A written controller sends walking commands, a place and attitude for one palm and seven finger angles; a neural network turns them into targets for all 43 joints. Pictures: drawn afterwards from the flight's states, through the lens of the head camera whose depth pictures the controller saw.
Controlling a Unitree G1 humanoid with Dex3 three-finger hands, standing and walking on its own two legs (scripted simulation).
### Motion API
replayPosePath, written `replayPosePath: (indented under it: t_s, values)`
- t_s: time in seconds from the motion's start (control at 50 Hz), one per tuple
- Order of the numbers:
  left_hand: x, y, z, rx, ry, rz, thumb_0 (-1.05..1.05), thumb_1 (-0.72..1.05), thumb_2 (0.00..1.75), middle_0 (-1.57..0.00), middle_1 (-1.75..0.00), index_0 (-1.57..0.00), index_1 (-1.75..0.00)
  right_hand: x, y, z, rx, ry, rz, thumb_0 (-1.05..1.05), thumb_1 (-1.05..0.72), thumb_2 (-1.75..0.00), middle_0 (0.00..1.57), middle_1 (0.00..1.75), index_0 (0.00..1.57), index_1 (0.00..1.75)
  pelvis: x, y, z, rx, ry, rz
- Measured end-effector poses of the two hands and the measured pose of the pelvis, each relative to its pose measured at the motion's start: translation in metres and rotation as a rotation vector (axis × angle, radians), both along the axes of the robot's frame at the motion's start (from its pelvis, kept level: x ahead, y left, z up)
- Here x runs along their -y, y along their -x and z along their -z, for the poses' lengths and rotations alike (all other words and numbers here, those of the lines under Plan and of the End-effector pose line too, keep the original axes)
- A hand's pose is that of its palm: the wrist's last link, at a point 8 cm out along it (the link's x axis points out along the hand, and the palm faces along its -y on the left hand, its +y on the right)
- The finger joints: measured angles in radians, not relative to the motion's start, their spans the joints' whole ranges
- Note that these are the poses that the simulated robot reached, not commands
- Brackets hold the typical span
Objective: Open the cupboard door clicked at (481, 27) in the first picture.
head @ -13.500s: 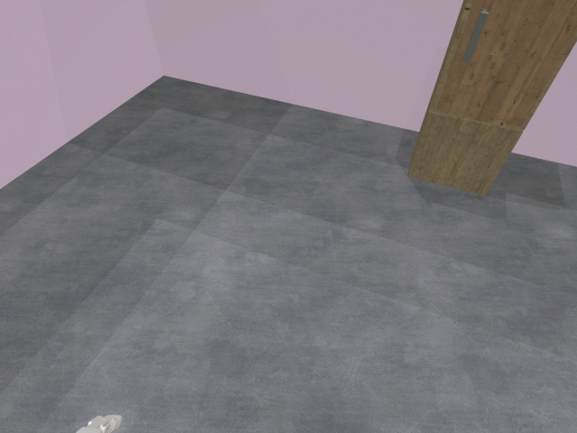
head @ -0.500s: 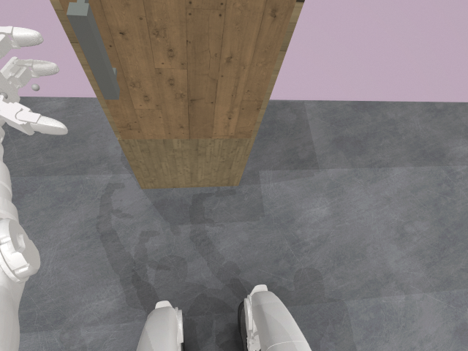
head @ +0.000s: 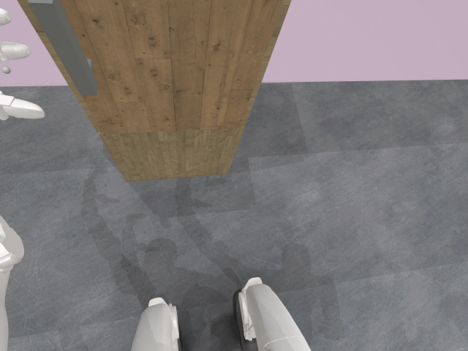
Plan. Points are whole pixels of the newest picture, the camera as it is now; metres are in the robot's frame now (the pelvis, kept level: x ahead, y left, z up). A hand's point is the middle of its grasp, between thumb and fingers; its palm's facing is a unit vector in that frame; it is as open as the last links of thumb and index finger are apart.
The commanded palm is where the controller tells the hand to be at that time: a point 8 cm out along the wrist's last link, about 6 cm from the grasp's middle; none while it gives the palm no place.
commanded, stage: move the hooked fingers beside the handle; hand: left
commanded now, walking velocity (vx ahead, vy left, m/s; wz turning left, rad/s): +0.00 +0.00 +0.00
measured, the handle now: (70, 39) +0.58 +0.19 +0.07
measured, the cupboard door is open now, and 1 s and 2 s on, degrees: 0 0 0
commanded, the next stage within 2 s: slide the fingers in behind the handle in 0.54 s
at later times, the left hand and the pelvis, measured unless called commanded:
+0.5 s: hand (11, 68) +0.52 +0.25 +0.08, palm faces +0.01 -1.00 -0.03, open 13.9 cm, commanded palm +0.51 +0.29 +0.07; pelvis +0.00 -0.01 +0.00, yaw +1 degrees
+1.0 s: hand (38, 70) +0.52 +0.22 +0.08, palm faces -0.02 -1.00 -0.02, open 14.0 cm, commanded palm +0.51 +0.26 +0.07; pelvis -0.01 -0.01 +0.00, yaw +1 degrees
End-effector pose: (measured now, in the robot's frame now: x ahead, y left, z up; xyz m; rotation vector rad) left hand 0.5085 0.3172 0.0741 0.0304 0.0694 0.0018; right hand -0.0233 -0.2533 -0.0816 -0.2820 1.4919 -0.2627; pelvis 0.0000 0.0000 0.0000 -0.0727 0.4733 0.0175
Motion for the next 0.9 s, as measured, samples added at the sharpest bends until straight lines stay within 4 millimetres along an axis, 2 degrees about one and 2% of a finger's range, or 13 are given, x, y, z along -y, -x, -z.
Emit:
replayPosePath:
  t_s: [0.18, 0.36, 0.52, 0.7, 0.9]
  values:
    - [0.002, 0.005, -0.010, 0.023, 0.006, 0.015, -0.01, -0.50, 0.30, -0.30, -1.20, -0.30, -1.20, 0.006, -0.023, -0.003, 0.031, 0.007, -0.032, 0.00, -0.90, -0.90, 0.20, 0.30, 0.20, 0.30, 0.002, -0.006, -0.004, 0.015, 0.007, -0.021]
    - [0.013, 0.008, -0.002, 0.000, 0.005, 0.009, -0.01, -0.50, 0.30, -0.30, -1.20, -0.30, -1.20, 0.015, -0.041, -0.002, 0.095, 0.023, -0.057, 0.00, -0.90, -0.90, 0.20, 0.30, 0.20, 0.30, 0.005, -0.005, -0.004, 0.025, 0.001, -0.020]
    - [0.011, 0.006, -0.008, 0.030, -0.004, -0.006, -0.01, -0.50, 0.30, -0.30, -1.20, -0.30, -1.20, 0.017, -0.034, 0.004, 0.080, 0.016, -0.046, 0.00, -0.90, -0.90, 0.20, 0.30, 0.20, 0.30, 0.009, 0.000, 0.000, 0.023, -0.001, -0.017]
    - [0.012, 0.015, -0.011, 0.011, 0.010, 0.007, -0.01, -0.50, 0.30, -0.30, -1.20, -0.30, -1.20, 0.015, -0.019, 0.005, 0.056, -0.002, -0.034, 0.00, -0.90, -0.90, 0.20, 0.30, 0.20, 0.30, 0.010, 0.003, -0.001, 0.030, -0.005, -0.016]
    - [0.030, 0.009, -0.004, 0.025, 0.005, 0.028, -0.01, -0.50, 0.30, -0.30, -1.20, -0.30, -1.20, 0.018, -0.011, 0.005, 0.054, 0.021, -0.042, 0.00, -0.90, -0.90, 0.20, 0.30, 0.20, 0.30, 0.009, 0.009, 0.003, 0.021, -0.002, -0.024]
